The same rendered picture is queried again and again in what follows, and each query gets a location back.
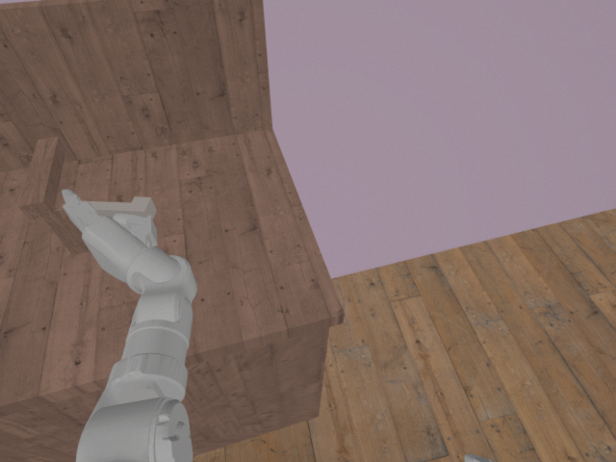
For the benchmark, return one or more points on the left robot forearm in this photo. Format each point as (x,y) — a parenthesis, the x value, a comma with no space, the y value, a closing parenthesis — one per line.
(153,360)

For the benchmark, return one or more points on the tap lever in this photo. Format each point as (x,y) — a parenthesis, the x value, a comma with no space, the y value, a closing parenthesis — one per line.
(140,206)

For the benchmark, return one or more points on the counter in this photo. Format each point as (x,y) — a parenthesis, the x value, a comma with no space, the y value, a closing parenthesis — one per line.
(168,99)

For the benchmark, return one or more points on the robot left upper arm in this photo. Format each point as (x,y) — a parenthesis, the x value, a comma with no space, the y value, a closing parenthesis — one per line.
(150,430)

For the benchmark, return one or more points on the robot left hand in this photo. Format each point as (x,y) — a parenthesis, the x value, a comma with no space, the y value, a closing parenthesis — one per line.
(113,242)

